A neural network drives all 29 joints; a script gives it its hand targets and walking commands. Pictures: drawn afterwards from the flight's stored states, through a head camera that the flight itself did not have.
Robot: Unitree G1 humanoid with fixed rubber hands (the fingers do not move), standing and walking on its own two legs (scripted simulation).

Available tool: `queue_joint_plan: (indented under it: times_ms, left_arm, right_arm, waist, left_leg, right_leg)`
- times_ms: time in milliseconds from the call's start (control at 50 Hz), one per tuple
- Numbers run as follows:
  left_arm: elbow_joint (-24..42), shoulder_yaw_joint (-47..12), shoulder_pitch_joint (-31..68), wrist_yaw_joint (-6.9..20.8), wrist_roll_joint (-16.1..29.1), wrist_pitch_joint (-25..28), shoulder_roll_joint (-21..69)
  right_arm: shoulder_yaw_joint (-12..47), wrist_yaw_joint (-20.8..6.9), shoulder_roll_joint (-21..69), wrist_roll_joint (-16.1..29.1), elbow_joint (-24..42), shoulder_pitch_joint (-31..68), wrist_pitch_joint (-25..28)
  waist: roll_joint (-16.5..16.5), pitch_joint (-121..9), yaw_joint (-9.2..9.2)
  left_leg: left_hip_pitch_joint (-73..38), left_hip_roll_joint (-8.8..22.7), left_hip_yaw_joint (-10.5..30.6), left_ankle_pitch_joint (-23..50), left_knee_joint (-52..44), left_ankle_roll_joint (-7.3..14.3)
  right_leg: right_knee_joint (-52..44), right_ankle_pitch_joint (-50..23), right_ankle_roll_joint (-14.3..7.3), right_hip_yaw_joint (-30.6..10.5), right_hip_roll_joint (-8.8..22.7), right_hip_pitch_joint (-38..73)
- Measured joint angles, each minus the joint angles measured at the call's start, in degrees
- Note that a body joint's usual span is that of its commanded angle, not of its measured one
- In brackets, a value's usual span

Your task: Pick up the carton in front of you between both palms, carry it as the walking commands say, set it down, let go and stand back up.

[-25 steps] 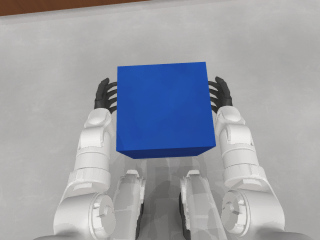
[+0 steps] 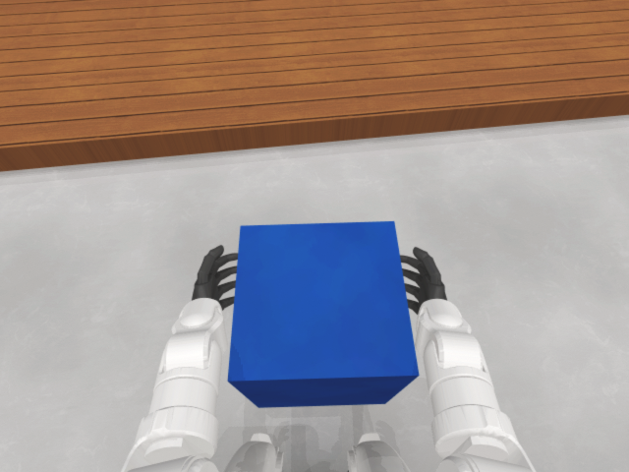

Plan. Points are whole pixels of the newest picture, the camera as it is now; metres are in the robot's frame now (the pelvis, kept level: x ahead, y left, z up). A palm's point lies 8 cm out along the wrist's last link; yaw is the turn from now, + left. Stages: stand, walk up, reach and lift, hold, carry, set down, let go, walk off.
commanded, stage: reach and lift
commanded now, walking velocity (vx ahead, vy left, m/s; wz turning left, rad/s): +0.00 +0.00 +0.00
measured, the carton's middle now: (319, 323) +0.34 +0.00 -0.10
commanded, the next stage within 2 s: hold in 1.42 s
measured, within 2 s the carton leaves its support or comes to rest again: neither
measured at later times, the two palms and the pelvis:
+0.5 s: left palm (178, 279) +0.31 +0.15 +0.10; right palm (466, 285) +0.31 -0.15 +0.10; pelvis +0.02 +0.00 +0.07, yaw +0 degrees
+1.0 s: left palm (177, 270) +0.32 +0.15 +0.11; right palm (469, 277) +0.32 -0.15 +0.11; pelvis +0.02 +0.00 +0.08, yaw +0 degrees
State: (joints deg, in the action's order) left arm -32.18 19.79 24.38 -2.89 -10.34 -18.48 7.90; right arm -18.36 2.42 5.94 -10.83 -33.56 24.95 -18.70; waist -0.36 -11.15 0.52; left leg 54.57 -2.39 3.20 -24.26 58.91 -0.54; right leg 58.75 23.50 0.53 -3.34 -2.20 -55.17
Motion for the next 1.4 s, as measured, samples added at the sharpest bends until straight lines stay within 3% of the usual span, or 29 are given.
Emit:
queue_joint_plan:
  times_ms: [180, 360, 460, 560, 820, 1400]
  left_arm:
    - [3.90, -1.84, -5.79, 0.76, -0.94, -3.98, 0.78]
    - [9.40, -4.09, -9.11, 1.77, -2.17, -10.95, 0.83]
    - [9.51, -3.41, -7.81, 2.76, -4.54, -14.46, 1.16]
    - [7.96, -1.21, -5.48, 3.67, -7.00, -15.73, 1.82]
    - [10.11, -0.17, -3.94, 4.35, -7.37, -15.79, 2.28]
    - [16.00, -6.10, -8.85, 3.79, -5.71, -20.48, 0.94]
  right_arm:
    - [1.36, -0.31, 1.53, -0.77, 4.16, -6.15, -3.70]
    - [3.17, -0.49, 2.77, -1.86, 10.65, -10.12, -10.79]
    - [2.66, -1.47, 2.96, -4.10, 11.13, -9.02, -14.57]
    - [0.29, -2.50, 3.59, -6.38, 9.66, -6.69, -15.95]
    - [-0.42, -2.97, 4.08, -6.63, 11.77, -5.17, -16.02]
    - [5.22, -2.52, 2.74, -5.08, 17.68, -10.09, -20.71]
  waist:
    - [0.17, 2.76, -0.06]
    - [0.02, 6.01, -0.36]
    - [0.11, 8.02, -0.47]
    - [0.23, 10.43, -0.48]
    - [0.17, 13.33, -0.39]
    - [0.15, 12.54, -0.43]
  left_leg:
    - [-18.56, 0.43, 0.17, 4.14, -14.10, 0.24]
    - [-35.81, 0.87, 0.62, 8.34, -26.32, 0.33]
    - [-41.94, 0.99, 0.80, 9.95, -30.11, 0.35]
    - [-43.96, 0.99, 0.79, 10.60, -30.76, 0.35]
    - [-44.98, 1.05, 0.79, 11.51, -31.91, 0.28]
    - [-50.62, 1.20, 0.88, 12.38, -37.18, 0.37]
  right_leg:
    - [-13.97, -4.07, -0.18, -0.32, 0.36, 18.50]
    - [-26.40, -8.28, -0.33, -0.25, 0.66, 35.93]
    - [-30.27, -9.90, -0.41, -0.16, 0.78, 42.15]
    - [-30.83, -10.50, -0.42, -0.18, 0.81, 44.12]
    - [-31.94, -11.42, -0.38, -0.26, 0.80, 45.11]
    - [-37.19, -12.25, -0.39, -0.34, 0.98, 50.76]
